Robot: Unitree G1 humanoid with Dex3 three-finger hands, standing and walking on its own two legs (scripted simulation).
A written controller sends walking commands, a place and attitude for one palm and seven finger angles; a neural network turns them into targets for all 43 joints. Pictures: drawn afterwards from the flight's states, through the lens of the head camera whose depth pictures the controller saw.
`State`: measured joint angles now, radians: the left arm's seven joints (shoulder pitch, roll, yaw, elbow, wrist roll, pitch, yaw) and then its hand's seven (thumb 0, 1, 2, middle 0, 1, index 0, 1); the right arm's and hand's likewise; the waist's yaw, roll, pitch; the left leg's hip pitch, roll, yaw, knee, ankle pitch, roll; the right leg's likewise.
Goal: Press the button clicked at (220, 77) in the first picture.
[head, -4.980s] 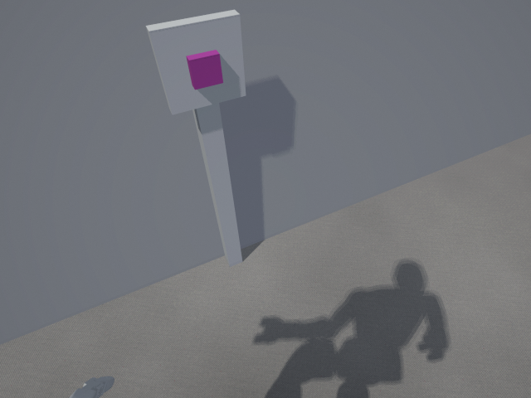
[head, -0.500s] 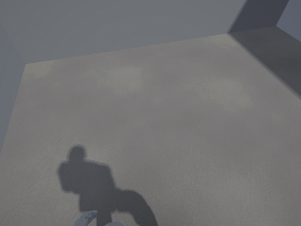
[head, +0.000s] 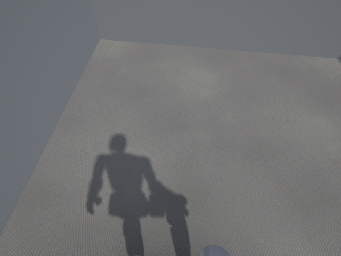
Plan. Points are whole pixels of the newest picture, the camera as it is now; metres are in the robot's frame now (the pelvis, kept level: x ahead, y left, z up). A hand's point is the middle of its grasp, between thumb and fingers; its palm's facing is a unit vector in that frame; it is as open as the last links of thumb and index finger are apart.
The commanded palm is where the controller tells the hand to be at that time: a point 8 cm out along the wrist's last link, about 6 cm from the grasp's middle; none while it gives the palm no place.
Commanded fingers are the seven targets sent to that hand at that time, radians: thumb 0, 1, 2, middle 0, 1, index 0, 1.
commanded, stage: turn to face it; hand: left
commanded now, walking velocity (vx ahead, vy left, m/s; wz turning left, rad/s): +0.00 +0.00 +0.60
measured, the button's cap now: out of the picture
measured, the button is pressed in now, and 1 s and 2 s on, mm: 0 0 0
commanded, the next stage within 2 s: none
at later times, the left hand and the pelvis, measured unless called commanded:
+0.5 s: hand out of the picture -0.01 +0.12 -0.14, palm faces +0.33 -0.90 -0.28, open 7.3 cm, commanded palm none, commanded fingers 0.00 0.90 0.90 -0.20 -0.30 -0.20 -0.30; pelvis -0.03 -0.09 +0.01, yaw +19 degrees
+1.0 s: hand out of the picture -0.14 +0.16 -0.17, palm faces +0.62 -0.74 -0.26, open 7.4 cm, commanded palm none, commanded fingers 0.00 0.90 0.90 -0.20 -0.30 -0.20 -0.30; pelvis -0.06 -0.05 +0.00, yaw +37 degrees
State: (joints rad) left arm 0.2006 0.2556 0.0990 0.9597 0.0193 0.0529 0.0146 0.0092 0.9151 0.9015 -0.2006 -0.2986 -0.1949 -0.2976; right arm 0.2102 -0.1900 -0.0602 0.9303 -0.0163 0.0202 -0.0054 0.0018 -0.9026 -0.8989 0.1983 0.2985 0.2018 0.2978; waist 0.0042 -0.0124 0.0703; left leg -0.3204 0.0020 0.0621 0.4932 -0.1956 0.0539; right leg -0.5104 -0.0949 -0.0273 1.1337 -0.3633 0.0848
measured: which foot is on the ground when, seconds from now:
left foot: down 0.00-0.26, up 0.28-0.76, down 0.78-1.00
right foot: up 0.00-0.24, down 0.26-0.78, up 0.80-1.00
